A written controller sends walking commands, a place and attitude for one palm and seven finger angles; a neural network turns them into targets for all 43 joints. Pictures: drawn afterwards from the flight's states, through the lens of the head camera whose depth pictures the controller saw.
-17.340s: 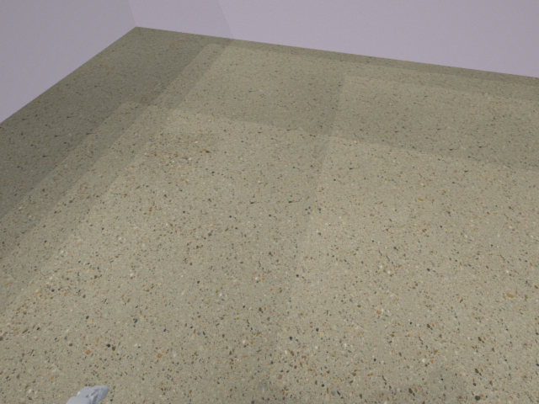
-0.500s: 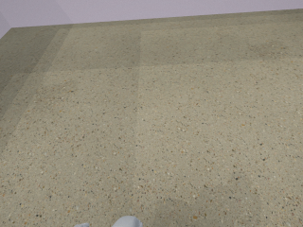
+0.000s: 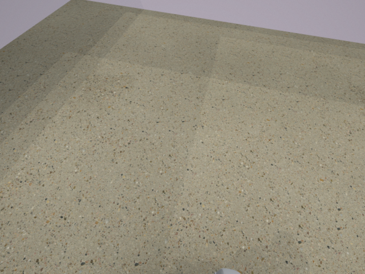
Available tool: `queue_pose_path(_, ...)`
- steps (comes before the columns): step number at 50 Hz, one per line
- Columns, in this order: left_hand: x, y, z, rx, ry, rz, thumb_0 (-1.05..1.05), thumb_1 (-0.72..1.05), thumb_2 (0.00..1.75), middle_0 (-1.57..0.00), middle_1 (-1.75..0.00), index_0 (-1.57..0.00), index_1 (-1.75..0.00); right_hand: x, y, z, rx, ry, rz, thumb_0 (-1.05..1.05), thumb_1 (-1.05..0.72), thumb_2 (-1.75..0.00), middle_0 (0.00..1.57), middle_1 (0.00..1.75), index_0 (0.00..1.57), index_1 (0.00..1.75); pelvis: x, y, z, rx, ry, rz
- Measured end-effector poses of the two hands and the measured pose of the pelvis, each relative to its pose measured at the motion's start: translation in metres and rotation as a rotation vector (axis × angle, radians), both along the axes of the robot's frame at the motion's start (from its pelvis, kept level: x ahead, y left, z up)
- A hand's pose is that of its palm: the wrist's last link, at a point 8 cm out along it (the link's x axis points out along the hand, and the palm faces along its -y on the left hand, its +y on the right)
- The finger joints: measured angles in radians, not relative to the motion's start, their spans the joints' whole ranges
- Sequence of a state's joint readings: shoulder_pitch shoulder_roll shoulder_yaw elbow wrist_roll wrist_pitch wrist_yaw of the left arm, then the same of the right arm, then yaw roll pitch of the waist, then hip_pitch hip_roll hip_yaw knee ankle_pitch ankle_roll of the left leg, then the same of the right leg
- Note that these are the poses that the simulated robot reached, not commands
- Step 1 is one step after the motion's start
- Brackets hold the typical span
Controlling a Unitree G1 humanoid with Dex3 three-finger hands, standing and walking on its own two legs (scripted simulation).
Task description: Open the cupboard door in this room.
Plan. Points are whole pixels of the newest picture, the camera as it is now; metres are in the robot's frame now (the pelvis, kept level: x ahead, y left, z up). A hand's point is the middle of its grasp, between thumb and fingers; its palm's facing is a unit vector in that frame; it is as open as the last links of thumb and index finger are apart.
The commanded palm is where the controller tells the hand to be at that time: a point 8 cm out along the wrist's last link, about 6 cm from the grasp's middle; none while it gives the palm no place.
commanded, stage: turn or walk to find it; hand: left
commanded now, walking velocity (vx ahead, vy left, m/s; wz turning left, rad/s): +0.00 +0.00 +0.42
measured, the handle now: out of the picture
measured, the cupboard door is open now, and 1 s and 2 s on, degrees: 0 0 0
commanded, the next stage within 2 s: stand and wait in 0.40 s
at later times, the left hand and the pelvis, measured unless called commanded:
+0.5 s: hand out of the picture -0.01 +0.15 -0.16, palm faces +0.26 -0.93 -0.26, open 7.4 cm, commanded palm none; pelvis -0.02 -0.04 +0.00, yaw +14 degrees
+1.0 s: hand out of the picture -0.06 +0.21 -0.16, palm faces +0.48 -0.84 -0.26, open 7.4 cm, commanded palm none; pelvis -0.05 -0.03 +0.00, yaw +28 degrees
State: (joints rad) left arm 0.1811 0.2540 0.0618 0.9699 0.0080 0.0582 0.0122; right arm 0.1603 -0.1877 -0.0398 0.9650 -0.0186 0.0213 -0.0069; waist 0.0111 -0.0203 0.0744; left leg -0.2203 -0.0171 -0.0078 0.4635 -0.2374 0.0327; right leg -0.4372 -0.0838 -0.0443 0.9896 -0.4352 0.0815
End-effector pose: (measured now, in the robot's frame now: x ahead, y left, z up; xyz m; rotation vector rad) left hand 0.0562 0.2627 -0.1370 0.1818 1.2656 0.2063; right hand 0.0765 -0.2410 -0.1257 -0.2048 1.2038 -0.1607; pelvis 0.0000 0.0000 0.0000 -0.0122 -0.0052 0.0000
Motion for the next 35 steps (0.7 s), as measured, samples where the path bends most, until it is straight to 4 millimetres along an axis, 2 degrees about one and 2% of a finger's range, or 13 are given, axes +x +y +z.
queue_pose_path(7, 0.018, -0.025, 0.012, 0.024, -0.097, 0.006, 0.01, 0.91, 0.89, -0.19, -0.30, -0.20, -0.30, -0.010, -0.016, -0.018, 0.043, 0.030, 0.015, 0.00, -0.90, -0.90, 0.20, 0.30, 0.21, 0.30, -0.006, -0.020, -0.004, 0.020, 0.003, 0.061)
queue_pose_path(11, 0.012, -0.044, 0.017, 0.050, -0.146, 0.022, 0.01, 0.91, 0.89, -0.19, -0.30, -0.20, -0.30, -0.016, -0.034, -0.034, 0.066, 0.063, 0.028, 0.00, -0.90, -0.90, 0.20, 0.30, 0.21, 0.30, -0.011, -0.037, -0.011, 0.025, -0.004, 0.107)
queue_pose_path(18, -0.034, -0.063, 0.025, 0.046, -0.094, 0.115, 0.01, 0.90, 0.89, -0.20, -0.30, -0.21, -0.30, -0.016, -0.053, -0.030, 0.056, 0.122, 0.091, 0.00, -0.91, -0.90, 0.20, 0.29, 0.20, 0.30, -0.016, -0.048, -0.001, 0.049, -0.008, 0.182)
queue_pose_path(23, -0.072, -0.067, 0.018, 0.025, -0.041, 0.186, 0.01, 0.90, 0.89, -0.20, -0.30, -0.21, -0.30, -0.010, -0.051, -0.025, 0.032, 0.153, 0.150, 0.00, -0.91, -0.90, 0.20, 0.29, 0.20, 0.30, -0.019, -0.047, 0.000, 0.053, -0.004, 0.232)
queue_pose_path(28, -0.118, -0.058, 0.005, -0.002, 0.023, 0.266, 0.01, 0.90, 0.89, -0.20, -0.30, -0.21, -0.30, 0.011, -0.030, -0.019, 0.006, 0.130, 0.232, 0.00, -0.91, -0.90, 0.19, 0.29, 0.20, 0.30, -0.028, -0.036, -0.003, 0.042, 0.000, 0.279)
queue_pose_path(33, -0.165, -0.034, -0.020, -0.025, 0.076, 0.361, 0.01, 0.90, 0.89, -0.20, -0.30, -0.21, -0.30, 0.039, 0.006, -0.016, -0.023, 0.030, 0.328, 0.00, -0.91, -0.90, 0.19, 0.29, 0.20, 0.30, -0.039, -0.016, -0.017, 0.018, -0.002, 0.334)
queue_pose_path(35, -0.177, -0.026, -0.022, -0.024, 0.103, 0.380, 0.01, 0.90, 0.89, -0.20, -0.30, -0.21, -0.30, 0.045, 0.019, -0.010, -0.022, -0.002, 0.355, 0.00, -0.91, -0.90, 0.20, 0.29, 0.20, 0.30, -0.043, -0.013, -0.015, 0.021, -0.008, 0.339)
